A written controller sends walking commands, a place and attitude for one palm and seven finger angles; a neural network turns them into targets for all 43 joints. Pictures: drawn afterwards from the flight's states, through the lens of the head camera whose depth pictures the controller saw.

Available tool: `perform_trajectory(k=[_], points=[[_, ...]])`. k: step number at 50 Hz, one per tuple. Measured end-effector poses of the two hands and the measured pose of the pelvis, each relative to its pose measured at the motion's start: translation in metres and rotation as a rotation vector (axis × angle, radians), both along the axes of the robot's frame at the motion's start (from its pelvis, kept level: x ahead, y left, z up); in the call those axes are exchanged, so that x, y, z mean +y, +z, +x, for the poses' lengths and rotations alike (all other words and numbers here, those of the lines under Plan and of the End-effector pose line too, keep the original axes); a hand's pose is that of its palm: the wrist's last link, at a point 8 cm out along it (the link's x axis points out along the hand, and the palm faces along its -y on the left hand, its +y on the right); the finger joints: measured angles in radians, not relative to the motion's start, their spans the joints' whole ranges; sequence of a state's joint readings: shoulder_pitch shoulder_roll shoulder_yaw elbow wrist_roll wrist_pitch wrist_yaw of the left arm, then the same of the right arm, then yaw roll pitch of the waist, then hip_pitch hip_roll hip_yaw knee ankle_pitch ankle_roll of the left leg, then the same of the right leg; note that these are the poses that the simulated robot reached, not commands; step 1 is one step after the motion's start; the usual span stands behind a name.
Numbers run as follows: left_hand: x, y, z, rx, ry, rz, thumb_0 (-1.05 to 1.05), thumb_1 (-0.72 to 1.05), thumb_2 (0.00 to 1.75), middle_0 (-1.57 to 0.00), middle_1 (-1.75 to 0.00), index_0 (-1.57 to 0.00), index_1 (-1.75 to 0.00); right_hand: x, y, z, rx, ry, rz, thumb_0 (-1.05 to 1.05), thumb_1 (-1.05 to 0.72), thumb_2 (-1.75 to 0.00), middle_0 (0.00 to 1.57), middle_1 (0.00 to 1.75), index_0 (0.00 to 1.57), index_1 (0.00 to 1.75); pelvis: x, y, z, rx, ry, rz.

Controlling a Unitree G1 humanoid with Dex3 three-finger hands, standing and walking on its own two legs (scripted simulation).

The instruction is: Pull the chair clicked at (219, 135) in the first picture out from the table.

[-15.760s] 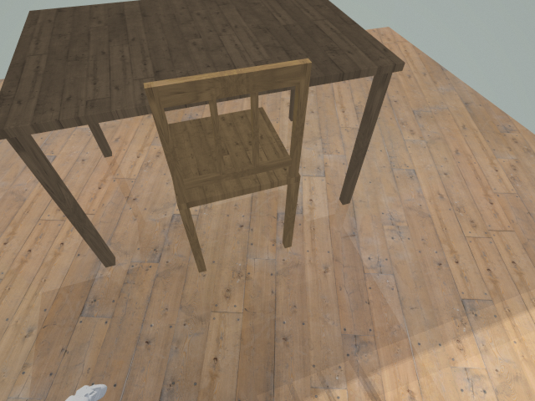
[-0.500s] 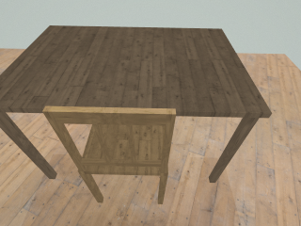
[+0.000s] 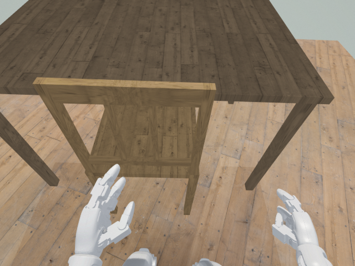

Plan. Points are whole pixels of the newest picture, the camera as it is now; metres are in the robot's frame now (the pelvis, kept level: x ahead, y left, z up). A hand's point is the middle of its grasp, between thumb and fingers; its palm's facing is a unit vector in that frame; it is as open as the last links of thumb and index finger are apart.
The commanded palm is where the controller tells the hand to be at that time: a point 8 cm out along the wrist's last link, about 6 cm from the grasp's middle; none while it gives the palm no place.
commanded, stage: raise the hand toward the chair's back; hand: left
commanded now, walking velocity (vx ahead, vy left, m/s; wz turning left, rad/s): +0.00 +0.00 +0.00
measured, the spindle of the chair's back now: (117, 134) +0.46 +0.20 -0.02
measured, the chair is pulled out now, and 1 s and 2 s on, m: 0.00 0.00 0.00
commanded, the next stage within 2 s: aim the fingers beside a spindle in 1.70 s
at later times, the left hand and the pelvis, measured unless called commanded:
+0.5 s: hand (93, 214) +0.22 +0.18 +0.03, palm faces +0.09 -1.00 -0.04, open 13.4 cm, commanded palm +0.19 +0.24 +0.03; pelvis +0.00 +0.01 -0.01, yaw +0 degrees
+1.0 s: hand (73, 204) +0.23 +0.23 +0.04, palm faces +0.08 -1.00 -0.04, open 16.7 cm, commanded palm +0.21 +0.28 +0.04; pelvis +0.00 +0.03 +0.00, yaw +1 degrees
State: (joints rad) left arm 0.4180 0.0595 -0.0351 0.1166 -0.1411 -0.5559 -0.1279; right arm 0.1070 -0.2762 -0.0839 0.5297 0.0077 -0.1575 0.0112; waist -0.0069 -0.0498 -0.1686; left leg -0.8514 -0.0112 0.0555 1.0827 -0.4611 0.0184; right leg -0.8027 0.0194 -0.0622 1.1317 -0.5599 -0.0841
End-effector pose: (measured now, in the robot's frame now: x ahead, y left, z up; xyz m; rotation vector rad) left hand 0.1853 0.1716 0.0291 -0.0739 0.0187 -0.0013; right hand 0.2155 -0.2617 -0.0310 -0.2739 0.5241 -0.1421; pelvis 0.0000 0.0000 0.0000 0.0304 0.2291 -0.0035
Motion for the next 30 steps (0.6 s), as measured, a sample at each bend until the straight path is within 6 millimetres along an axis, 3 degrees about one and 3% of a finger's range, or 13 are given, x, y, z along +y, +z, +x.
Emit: perform_trajectory(k=[3,7,10,13,17,22,26,30], points=[[0.015,-0.02,-0.025,0.097,0.075,0.044,0.02,0.57,0.76,-0.17,-0.24,-0.17,-0.25,0.021,-0.005,0.019,-0.018,0.055,0.021,0.01,-0.91,-0.9,0.2,0.29,0.19,0.3,-0.002,-0.01,-0.003,0.008,0.013,-0.011],[0.044,-0.013,-0.043,0.054,0.179,0.102,0.02,0.47,0.72,-0.16,-0.23,-0.16,-0.23,0.051,-0.026,0.024,0.004,0.124,0.063,0.01,-0.9,-0.9,0.2,0.29,0.2,0.3,-0.003,-0.02,-0.007,0.026,0.034,-0.037],[0.052,0.001,-0.036,-0.045,0.162,0.118,0.02,0.4,0.69,-0.15,-0.22,-0.15,-0.22,0.068,-0.048,0.014,0.054,0.158,0.097,0.01,-0.9,-0.9,0.2,0.3,0.2,0.3,-0.002,-0.025,-0.012,0.039,0.047,-0.055],[0.047,0.003,-0.019,-0.062,0.072,0.109,0.02,0.33,0.66,-0.14,-0.21,-0.14,-0.21,0.076,-0.067,-0.006,0.125,0.148,0.127,0.01,-0.9,-0.9,0.2,0.3,0.2,0.3,0.0,-0.027,-0.015,0.049,0.048,-0.064],[0.042,-0.005,-0.002,0.047,-0.006,0.083,0.01,0.24,0.62,-0.13,-0.19,-0.13,-0.19,0.072,-0.079,-0.04,0.226,0.067,0.148,0.01,-0.9,-0.9,0.21,0.3,0.2,0.3,0.004,-0.022,-0.013,0.05,0.036,-0.06],[0.054,0.0,0.005,0.094,0.057,0.09,0.01,0.12,0.57,-0.12,-0.17,-0.12,-0.18,0.05,-0.075,-0.075,0.301,-0.044,0.11,0.01,-0.9,-0.9,0.21,0.3,0.2,0.3,0.01,-0.011,-0.007,0.049,0.018,-0.053],[0.066,0.007,0.008,0.041,0.089,0.112,0.01,0.03,0.53,-0.11,-0.16,-0.11,-0.16,0.031,-0.069,-0.087,0.32,-0.085,0.051,0.01,-0.9,-0.9,0.2,0.3,0.2,0.3,0.014,-0.009,-0.003,0.056,0.015,-0.054],[0.071,0.004,0.012,0.032,0.065,0.113,0.01,-0.06,0.49,-0.1,-0.14,-0.1,-0.15,0.019,-0.063,-0.083,0.307,-0.104,0.006,0.01,-0.9,-0.9,0.2,0.3,0.2,0.3,0.019,-0.01,-0.002,0.06,0.016,-0.058]])
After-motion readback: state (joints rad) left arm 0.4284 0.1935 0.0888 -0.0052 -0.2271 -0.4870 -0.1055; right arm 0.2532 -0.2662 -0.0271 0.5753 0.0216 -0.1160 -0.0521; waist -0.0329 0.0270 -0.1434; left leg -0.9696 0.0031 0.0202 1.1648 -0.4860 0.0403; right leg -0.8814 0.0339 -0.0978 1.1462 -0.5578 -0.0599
